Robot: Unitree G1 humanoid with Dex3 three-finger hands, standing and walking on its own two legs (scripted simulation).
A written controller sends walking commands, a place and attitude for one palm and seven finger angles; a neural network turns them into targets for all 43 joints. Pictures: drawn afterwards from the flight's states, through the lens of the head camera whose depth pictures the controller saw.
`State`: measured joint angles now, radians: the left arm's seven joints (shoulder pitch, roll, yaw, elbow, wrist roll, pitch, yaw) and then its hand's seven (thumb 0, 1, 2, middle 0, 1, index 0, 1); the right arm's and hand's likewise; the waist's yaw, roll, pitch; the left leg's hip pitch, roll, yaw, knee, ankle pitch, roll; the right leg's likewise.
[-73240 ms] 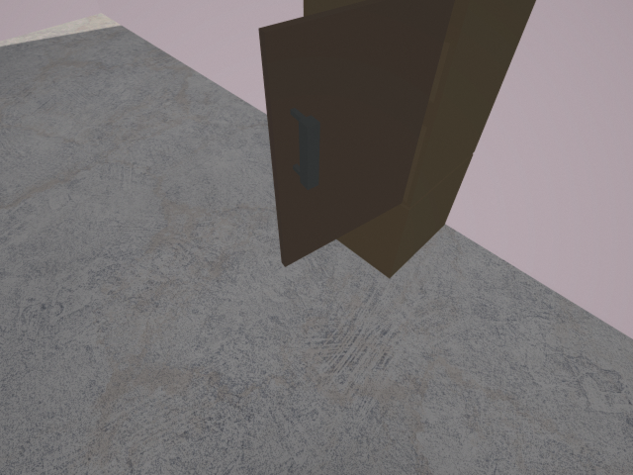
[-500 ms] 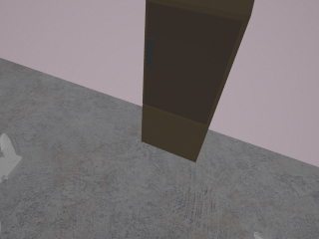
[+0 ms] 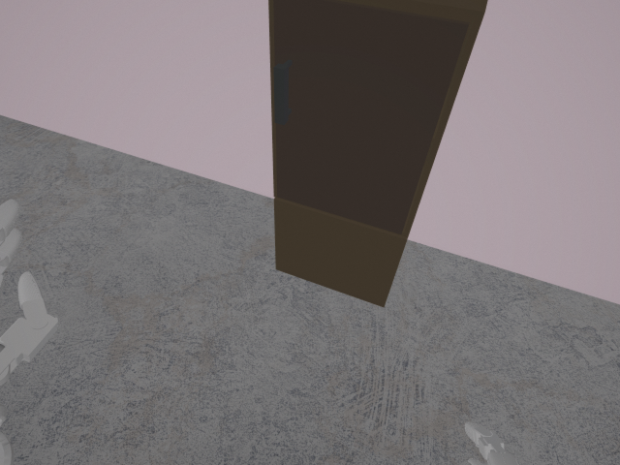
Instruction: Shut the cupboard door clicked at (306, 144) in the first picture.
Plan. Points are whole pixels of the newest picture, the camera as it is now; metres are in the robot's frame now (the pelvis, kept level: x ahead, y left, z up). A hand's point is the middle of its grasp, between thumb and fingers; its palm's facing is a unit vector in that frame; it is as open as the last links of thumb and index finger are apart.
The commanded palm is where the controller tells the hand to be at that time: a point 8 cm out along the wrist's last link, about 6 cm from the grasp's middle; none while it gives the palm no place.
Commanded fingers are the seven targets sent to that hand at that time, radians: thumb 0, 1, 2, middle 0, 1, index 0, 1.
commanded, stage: stop stepping back and stand still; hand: left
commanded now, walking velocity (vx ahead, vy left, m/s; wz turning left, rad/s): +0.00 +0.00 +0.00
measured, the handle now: (285, 92) +0.94 +0.13 +0.05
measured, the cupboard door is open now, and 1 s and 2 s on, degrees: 0 0 0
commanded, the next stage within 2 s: let the arm hang, fingers relaxed in 0.26 s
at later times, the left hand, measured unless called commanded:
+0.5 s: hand (110, 398) +0.20 +0.27 -0.02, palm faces +0.12 -0.90 -0.41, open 7.4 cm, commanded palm none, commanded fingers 0.00 0.90 0.90 -0.20 -0.30 -0.20 -0.30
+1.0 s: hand out of the picture -0.10 +0.22 -0.16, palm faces +0.02 -0.98 -0.22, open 7.3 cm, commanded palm none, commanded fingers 0.00 0.90 0.90 -0.20 -0.30 -0.20 -0.30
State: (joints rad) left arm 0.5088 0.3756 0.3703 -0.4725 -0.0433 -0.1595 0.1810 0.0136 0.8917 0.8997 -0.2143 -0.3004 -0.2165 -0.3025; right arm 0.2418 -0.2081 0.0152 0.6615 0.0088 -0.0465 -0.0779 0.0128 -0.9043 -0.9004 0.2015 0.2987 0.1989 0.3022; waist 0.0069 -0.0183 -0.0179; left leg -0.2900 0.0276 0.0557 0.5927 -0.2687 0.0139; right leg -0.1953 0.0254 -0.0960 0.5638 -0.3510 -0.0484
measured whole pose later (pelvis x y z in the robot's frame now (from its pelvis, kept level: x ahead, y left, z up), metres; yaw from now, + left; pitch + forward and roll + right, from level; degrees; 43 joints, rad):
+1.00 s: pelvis -0.02 +0.04 +0.01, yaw +0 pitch -2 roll -1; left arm 0.39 0.18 0.01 1.17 0.01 0.02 0.02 0.00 0.93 0.90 -0.20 -0.30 -0.20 -0.30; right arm 0.34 -0.16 0.01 1.11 -0.01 0.02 -0.03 0.01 -0.91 -0.90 0.20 0.30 0.20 0.30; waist 0.00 0.02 0.04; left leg -0.23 -0.02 0.09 0.40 -0.15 0.07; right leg -0.15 -0.02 -0.07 0.40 -0.22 0.00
